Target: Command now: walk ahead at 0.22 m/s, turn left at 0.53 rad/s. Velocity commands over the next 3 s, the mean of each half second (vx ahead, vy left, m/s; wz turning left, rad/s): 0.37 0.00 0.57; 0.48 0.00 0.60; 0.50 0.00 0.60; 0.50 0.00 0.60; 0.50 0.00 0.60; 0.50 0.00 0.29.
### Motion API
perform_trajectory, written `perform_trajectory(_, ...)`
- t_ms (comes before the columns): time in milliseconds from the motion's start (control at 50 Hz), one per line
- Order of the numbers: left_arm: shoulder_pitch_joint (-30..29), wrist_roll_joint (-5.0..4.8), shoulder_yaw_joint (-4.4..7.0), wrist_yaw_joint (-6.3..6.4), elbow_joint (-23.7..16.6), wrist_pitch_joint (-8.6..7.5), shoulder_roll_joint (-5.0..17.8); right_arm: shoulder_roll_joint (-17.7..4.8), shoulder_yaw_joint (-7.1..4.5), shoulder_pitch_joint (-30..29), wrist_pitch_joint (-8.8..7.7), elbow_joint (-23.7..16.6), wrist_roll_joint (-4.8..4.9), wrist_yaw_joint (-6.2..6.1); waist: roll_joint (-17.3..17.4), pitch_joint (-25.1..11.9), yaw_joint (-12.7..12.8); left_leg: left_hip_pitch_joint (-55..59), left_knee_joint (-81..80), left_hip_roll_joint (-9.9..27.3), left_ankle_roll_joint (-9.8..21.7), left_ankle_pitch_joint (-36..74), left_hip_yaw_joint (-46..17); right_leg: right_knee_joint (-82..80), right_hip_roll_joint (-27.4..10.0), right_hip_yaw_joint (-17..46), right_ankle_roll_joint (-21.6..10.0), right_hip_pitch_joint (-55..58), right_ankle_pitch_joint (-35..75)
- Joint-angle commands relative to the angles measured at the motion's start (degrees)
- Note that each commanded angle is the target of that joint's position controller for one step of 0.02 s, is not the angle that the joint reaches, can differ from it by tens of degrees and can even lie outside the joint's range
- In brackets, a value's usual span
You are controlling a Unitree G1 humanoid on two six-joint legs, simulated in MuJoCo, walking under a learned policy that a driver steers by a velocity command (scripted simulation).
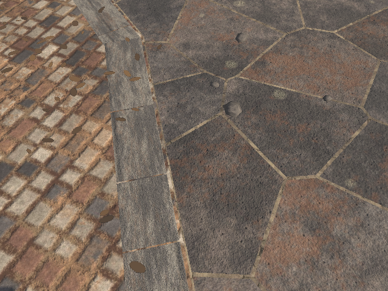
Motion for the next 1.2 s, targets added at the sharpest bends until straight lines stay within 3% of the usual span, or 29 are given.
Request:
perform_trajectory(20, 1.97, -0.22, 2.77, 0.77, -1.94, -0.93, 9.66, -2.96, -0.52, -4.35, -1.17, -6.37, 0.01, 0.88, -11.19, -3.27, 3.16, -9.20, -4.28, 3.51, -0.50, 3.96, 0.48, -14.17, -15.17, 13.52, -9.98, 11.28, -8.88)
perform_trajectory(100, 2.96, -0.80, 3.98, 0.06, -1.01, -2.16, 12.18, -1.09, 0.41, -6.28, -2.44, -7.79, -0.52, 2.25, -9.80, -3.00, 3.50, -3.70, -14.51, 5.17, 1.52, 6.18, 2.59, -15.37, -16.05, 8.61, -9.27, 10.09, -7.73)
perform_trajectory(180, 3.40, -1.98, 4.78, -1.52, -0.10, -2.58, 13.52, -1.90, 0.32, -5.93, -2.42, -7.93, -0.27, 3.16, -9.89, -1.57, 2.69, 3.58, -21.74, 4.69, 4.05, 6.01, 5.50, -14.72, -16.72, 4.91, -8.61, 7.15, -8.67)
perform_trajectory(220, 2.38, -2.81, 4.89, -2.02, 0.36, -2.21, 13.60, -1.88, 0.15, -3.38, -2.29, -7.01, -0.20, 3.39, -8.66, -1.33, 0.30, 9.61, -27.61, 3.81, 5.81, 8.19, 7.30, -11.52, -16.69, 2.49, -7.22, 4.92, -10.03)
perform_trajectory(260, 2.62, -2.29, 3.93, -2.18, 0.82, -2.09, 10.66, -4.37, -1.47, 5.57, -2.07, -3.49, 0.19, 2.84, -4.94, -3.98, -3.81, 24.87, -31.25, 0.22, 8.49, 7.93, 8.74, 0.57, -13.42, -3.05, -4.11, -3.03, -7.03)
perform_trajectory(280, 1.21, -0.62, 2.46, -2.41, -0.28, -2.23, 6.55, -9.32, -3.47, 14.96, -2.13, -1.31, 0.75, 2.03, 5.93, -6.41, -7.75, 35.92, -37.30, 7.42, 12.75, 3.70, -4.66, 21.86, -8.14, -8.41, 0.09, -13.08, -8.27)
perform_trajectory(300, -2.27, 0.34, 1.41, -2.10, -5.94, -3.37, 3.76, -16.90, -4.35, 15.98, -3.32, -3.01, 0.23, 2.10, 17.98, -7.32, -6.49, 43.51, -46.53, 20.10, 23.90, -9.46, -37.66, 40.56, 1.98, -3.60, 3.56, -35.70, -23.63)
perform_trajectory(320, -4.75, -1.72, 2.37, -2.28, -5.99, -4.88, 8.57, -11.72, -2.84, 14.34, -5.11, -3.63, -0.21, 2.76, 8.54, -6.29, -7.75, 41.55, -50.12, 22.05, 25.52, -12.77, -39.63, 46.76, -0.53, 6.01, 2.40, -40.69, -21.57)
perform_trajectory(340, -4.14, -2.83, 2.76, -2.86, -5.95, -6.00, 10.18, -8.24, -1.48, 11.61, -6.26, -3.98, -0.50, 2.78, 8.78, -2.80, -5.50, 38.29, -49.95, 20.49, 23.50, -8.46, -33.72, 45.30, -2.79, 6.98, 0.77, -40.79, -15.49)
perform_trajectory(380, -1.98, -0.46, 3.20, -2.90, -3.65, -6.84, 10.80, -4.69, -0.20, 6.25, -6.52, -4.98, -0.30, 2.40, 4.17, -0.09, -2.29, 31.84, -49.05, 15.50, 19.59, 4.81, -22.95, 38.04, -5.22, 7.07, 1.06, -35.25, -6.35)
perform_trajectory(400, -1.73, 0.09, 3.32, -3.08, -3.34, -6.75, 10.56, -4.30, 0.16, 5.09, -6.40, -5.52, -0.68, 1.99, 4.31, -0.09, -1.18, 29.25, -49.62, 13.65, 18.50, 10.16, -19.71, 35.25, -5.27, 6.98, 1.58, -31.72, -3.17)
perform_trajectory(460, -3.81, 0.10, 2.70, -3.20, -3.98, -6.04, 7.95, -6.01, -0.32, 6.17, -6.62, -5.47, -0.76, 0.73, 2.51, -0.45, -0.82, 26.38, -50.24, 11.08, 17.94, 22.80, -14.17, 26.63, -2.53, 5.43, 4.00, -28.43, 5.54)
perform_trajectory(540, -11.84, -0.59, 1.38, -3.76, -6.68, -5.91, 4.80, -6.63, -0.70, 9.82, -6.54, -3.77, -0.30, -0.20, 3.51, 1.53, -3.31, 20.67, -49.90, 8.21, 15.57, 22.70, -10.80, 10.82, 1.13, 4.79, 4.73, -21.39, 15.80)
perform_trajectory(600, -15.45, -1.09, 1.32, -4.43, -8.52, -6.24, 5.26, -6.56, -0.87, 12.82, -6.47, -2.04, 0.30, -0.37, 3.24, 2.59, -4.24, 21.77, -48.38, 9.80, 14.79, 21.58, -13.62, 5.74, 1.66, 6.50, 3.59, -19.31, 18.05)
perform_trajectory(680, -12.59, -1.04, 2.19, -4.53, -8.31, -6.86, 7.57, -6.68, -1.38, 12.78, -5.44, -1.17, 0.18, -0.93, 4.80, 1.50, -2.23, 27.36, -42.56, 12.09, 13.21, 29.49, -17.08, 3.55, 1.70, 7.43, 1.14, -15.20, 12.14)
perform_trajectory(720, -2.33, -0.83, 3.84, -3.65, -6.08, -7.10, 10.42, -5.89, -1.05, 11.13, -4.90, -1.95, -0.32, -0.55, 5.55, -5.71, 2.98, 26.20, -30.29, 8.24, 10.97, 43.79, -15.27, 2.11, 2.93, 4.76, -1.67, 0.37, 10.13)
perform_trajectory(740, 7.36, 0.09, 4.46, -3.16, -5.06, -7.04, 12.61, -3.83, -0.06, 9.67, -4.78, -3.67, -1.06, -0.19, 3.59, -15.10, 7.47, 17.59, -16.06, 4.86, 9.12, 36.94, -14.07, 5.41, -3.88, 10.85, -5.13, 18.31, 8.45)
perform_trajectory(760, 14.12, 0.89, 5.51, -3.03, -3.46, -6.53, 16.87, 2.73, 1.72, 18.55, -5.29, -4.71, -0.17, 0.05, -14.32, -26.39, 4.39, -4.21, 6.74, -4.19, 4.60, 3.20, -9.07, 2.53, -19.55, 37.56, -14.37, 41.93, -3.48)
perform_trajectory(780, 13.21, -0.21, 4.27, -3.46, -3.45, -6.42, 12.05, -1.55, 1.45, 19.81, -5.75, -3.77, 1.13, 0.06, -18.61, -27.30, 4.07, -11.17, 15.93, -2.33, 4.17, -8.84, -10.53, -5.05, -22.83, 50.63, -15.19, 41.38, -14.00)
perform_trajectory(800, 9.41, -0.69, 3.25, -2.97, -4.06, -5.91, 8.18, -6.06, 0.16, 13.49, -5.70, -4.06, 1.73, 0.18, -12.64, -16.31, 5.00, -14.72, 18.03, 0.93, 3.94, -4.73, -9.12, -6.87, -20.51, 41.19, -12.58, 32.51, -16.85)
perform_trajectory(820, 6.36, -0.48, 2.86, -2.58, -4.08, -5.36, 7.02, -6.85, 0.06, 8.87, -5.60, -5.01, 1.10, 0.07, -7.13, -9.86, 4.37, -13.54, 16.52, 3.52, 3.95, -0.35, -6.28, -7.61, -18.39, 32.63, -10.83, 23.38, -11.44)
perform_trajectory(840, 4.53, -0.08, 2.61, -2.45, -3.31, -5.11, 6.24, -5.97, 0.00, 5.82, -5.64, -5.88, 0.15, 0.18, -5.22, -5.04, 3.13, -11.78, 13.51, 5.33, 4.07, 2.04, -5.48, -9.17, -16.21, 26.78, -10.27, 15.16, -4.78)
perform_trajectory(860, 3.46, 0.54, 2.29, -2.29, -2.90, -5.35, 5.39, -4.95, -0.14, 5.85, -5.32, -5.98, 0.03, 0.40, -6.29, -3.46, 1.43, -8.84, 11.18, 7.09, 4.46, 3.60, -5.59, -10.75, -14.43, 22.13, -9.59, 10.22, -1.00)
perform_trajectory(920, 2.58, -0.31, 2.77, -2.28, -1.33, -6.36, 6.10, -0.88, 0.72, 5.81, -3.98, -6.68, 0.44, 0.76, -7.19, -0.80, -0.09, -7.34, 5.83, 8.96, 4.39, 4.40, -4.11, -15.39, -14.22, 14.60, -10.66, 4.56, 3.65)
perform_trajectory(980, 3.16, -0.51, 3.65, -2.22, -0.19, -6.69, 8.68, -0.25, 1.21, 2.56, -3.93, -8.30, -0.28, 1.17, -5.54, 0.01, 0.20, -10.09, -1.50, 9.70, 3.68, 11.69, -3.60, -17.41, -14.81, 8.87, -11.47, 5.84, 8.53)
perform_trajectory(1060, 3.81, -0.79, 3.89, -2.03, 0.46, -5.88, 10.17, 0.35, 1.76, -3.80, -4.93, -9.46, -0.08, 2.82, -4.40, 1.17, 2.44, -6.97, -15.30, 8.13, 4.23, 24.00, 0.33, -17.00, -11.96, -0.86, -8.73, 7.55, 13.34)
perform_trajectory(1140, 7.60, -1.99, 4.56, -2.01, 1.94, -4.47, 12.67, -0.33, 1.63, -9.70, -4.78, -12.20, 0.10, 4.09, -4.44, 2.89, 4.01, -6.76, -22.88, 6.61, 6.12, 22.38, 3.16, -15.03, -14.04, -4.00, -6.85, 14.35, 15.70)
perform_trajectory(1180, 7.82, -2.66, 5.04, -1.86, 2.10, -3.59, 14.38, -2.15, 0.71, -8.60, -4.49, -12.88, -0.30, 4.35, -5.54, 1.20, 2.18, -3.12, -24.42, 3.68, 8.15, 16.50, 5.80, -8.90, -14.61, -5.88, -5.73, 17.80, 30.58)
perform_trajectory(1200, 7.58, -3.01, 5.24, -1.74, 1.98, -3.09, 15.13, -3.77, -0.25, -4.87, -4.24, -12.32, -0.45, 4.28, -6.17, -1.60, -0.37, 2.43, -24.91, 1.29, 9.51, 13.90, 7.58, -1.93, -14.20, -7.18, -4.98, 18.27, 39.79)
Next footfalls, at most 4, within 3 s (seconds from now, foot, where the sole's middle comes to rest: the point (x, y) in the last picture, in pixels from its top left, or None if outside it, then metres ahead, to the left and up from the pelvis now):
0.28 left None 0.10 0.17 -0.78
0.74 right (187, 280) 0.50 0.09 -0.78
1.24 left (77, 262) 0.57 0.48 -0.78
1.72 right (72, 182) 0.91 0.57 -0.78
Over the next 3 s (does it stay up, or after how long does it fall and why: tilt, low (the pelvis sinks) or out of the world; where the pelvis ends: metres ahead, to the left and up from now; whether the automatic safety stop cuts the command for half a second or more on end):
stays up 0.89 1.18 0.00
